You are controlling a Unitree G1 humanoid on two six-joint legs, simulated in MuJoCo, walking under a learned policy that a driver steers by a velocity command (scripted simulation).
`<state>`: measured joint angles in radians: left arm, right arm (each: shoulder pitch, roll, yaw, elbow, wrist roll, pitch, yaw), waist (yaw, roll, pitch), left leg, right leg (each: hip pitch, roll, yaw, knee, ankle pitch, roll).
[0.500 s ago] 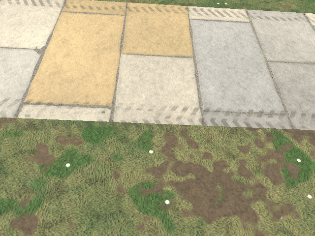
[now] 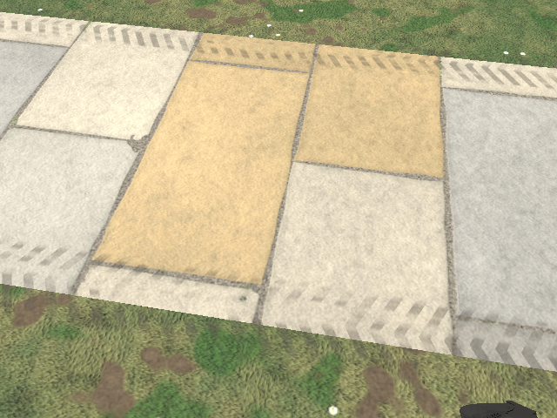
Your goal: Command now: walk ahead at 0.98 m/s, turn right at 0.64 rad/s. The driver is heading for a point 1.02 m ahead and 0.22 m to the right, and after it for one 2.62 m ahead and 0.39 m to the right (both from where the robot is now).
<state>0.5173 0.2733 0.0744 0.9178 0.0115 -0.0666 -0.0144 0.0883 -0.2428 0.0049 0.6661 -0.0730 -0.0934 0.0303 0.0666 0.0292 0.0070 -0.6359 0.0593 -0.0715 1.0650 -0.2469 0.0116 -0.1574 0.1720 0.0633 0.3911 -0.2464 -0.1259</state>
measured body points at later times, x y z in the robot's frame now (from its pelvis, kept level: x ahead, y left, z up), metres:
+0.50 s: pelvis +0.45 +0.00 -0.01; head +0.47 -0.02 +0.44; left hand +0.78 +0.13 -0.06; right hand +0.27 -0.25 -0.13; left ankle +0.36 +0.17 -0.74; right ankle +0.54 -0.15 -0.66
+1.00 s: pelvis +0.84 -0.24 -0.01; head +0.87 -0.25 +0.43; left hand +0.97 +0.00 -0.14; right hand +0.86 -0.53 -0.12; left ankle +1.12 -0.27 -0.68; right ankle +0.68 -0.17 -0.73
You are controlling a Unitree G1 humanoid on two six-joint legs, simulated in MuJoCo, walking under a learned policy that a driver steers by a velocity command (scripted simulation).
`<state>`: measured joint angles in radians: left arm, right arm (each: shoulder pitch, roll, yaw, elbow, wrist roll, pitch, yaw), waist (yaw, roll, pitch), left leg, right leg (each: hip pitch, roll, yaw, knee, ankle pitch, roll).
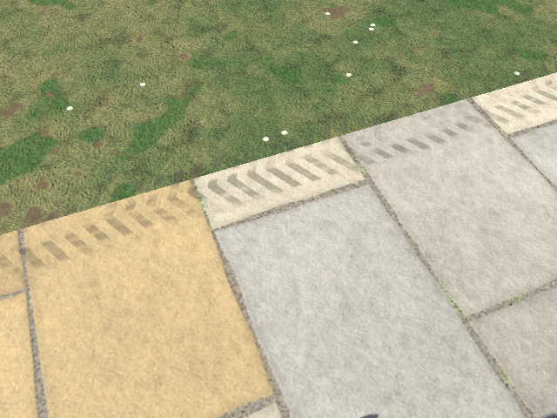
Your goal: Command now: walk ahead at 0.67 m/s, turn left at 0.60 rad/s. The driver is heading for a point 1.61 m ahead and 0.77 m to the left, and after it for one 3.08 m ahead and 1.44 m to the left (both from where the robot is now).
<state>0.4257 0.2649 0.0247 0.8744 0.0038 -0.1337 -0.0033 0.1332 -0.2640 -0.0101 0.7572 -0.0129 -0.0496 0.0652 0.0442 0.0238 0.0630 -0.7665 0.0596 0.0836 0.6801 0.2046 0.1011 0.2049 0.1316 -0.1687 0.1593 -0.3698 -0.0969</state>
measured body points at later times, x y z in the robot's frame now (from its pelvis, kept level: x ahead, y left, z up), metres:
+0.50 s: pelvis +0.27 +0.00 +0.02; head +0.30 +0.03 +0.46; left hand +0.35 +0.31 -0.08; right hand +0.45 -0.26 -0.08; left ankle +0.26 +0.05 -0.72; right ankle +0.44 -0.12 -0.66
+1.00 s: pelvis +0.36 -0.03 +0.02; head +0.40 -0.03 +0.47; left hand +0.22 +0.22 -0.08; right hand +0.66 -0.11 -0.10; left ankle +0.25 +0.05 -0.68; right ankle +0.46 -0.07 -0.72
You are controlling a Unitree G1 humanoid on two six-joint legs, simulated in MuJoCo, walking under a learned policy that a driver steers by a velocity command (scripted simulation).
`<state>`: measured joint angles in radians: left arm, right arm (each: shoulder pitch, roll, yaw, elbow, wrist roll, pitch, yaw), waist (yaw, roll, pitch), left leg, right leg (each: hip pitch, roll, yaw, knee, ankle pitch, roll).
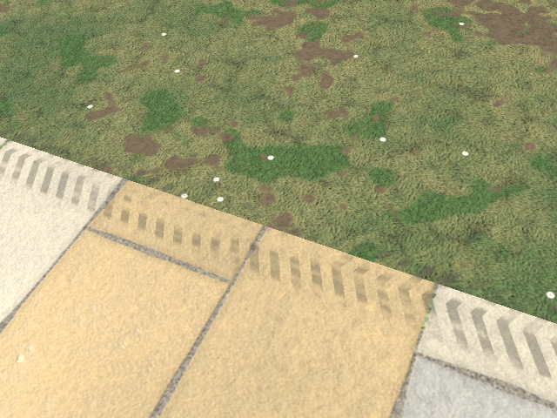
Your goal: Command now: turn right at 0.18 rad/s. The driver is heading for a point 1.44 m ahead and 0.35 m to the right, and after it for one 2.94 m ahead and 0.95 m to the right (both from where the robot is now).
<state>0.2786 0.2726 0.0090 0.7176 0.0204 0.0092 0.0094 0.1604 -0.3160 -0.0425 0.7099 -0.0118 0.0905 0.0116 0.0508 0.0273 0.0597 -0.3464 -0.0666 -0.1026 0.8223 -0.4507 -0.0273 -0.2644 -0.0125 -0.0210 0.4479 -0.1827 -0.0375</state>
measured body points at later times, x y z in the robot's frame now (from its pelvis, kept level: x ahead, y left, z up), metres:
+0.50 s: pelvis -0.03 -0.02 -0.02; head +0.00 -0.05 +0.43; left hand +0.22 +0.19 -0.11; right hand -0.01 -0.33 -0.14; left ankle -0.02 +0.11 -0.73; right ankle -0.06 -0.10 -0.75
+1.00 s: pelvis -0.02 -0.04 -0.01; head +0.01 -0.04 +0.44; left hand +0.19 +0.16 -0.13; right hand -0.01 -0.33 -0.12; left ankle -0.01 +0.06 -0.72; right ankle -0.06 -0.10 -0.74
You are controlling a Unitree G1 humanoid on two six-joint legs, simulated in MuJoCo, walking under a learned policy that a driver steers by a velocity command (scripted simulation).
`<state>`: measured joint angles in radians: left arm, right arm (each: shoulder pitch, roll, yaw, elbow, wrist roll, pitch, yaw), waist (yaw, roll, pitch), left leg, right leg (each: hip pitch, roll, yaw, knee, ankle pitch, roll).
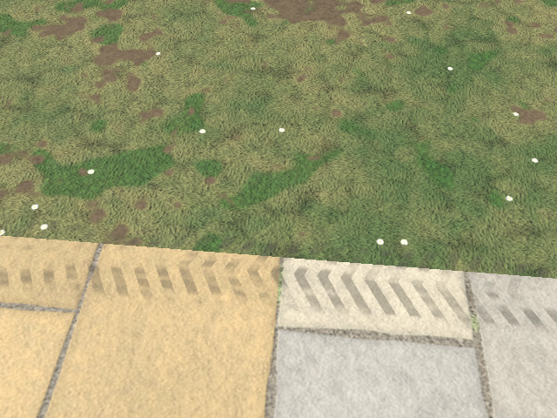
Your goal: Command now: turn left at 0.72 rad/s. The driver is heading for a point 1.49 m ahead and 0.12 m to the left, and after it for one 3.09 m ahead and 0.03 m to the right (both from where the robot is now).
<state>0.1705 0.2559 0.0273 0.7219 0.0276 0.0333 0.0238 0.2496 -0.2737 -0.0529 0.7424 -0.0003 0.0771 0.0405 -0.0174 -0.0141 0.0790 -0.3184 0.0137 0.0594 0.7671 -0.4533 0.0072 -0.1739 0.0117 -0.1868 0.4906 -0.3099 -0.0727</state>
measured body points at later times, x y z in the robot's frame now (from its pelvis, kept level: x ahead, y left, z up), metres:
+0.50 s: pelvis +0.04 +0.02 +0.00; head +0.06 +0.02 +0.45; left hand +0.05 +0.31 -0.11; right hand +0.24 -0.21 -0.10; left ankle -0.02 +0.10 -0.73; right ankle +0.09 -0.09 -0.71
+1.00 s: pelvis +0.32 +0.03 -0.02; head +0.38 +0.01 +0.43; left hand +0.20 +0.30 -0.12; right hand +0.62 -0.17 -0.07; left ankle +0.49 +0.15 -0.72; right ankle +0.08 -0.07 -0.73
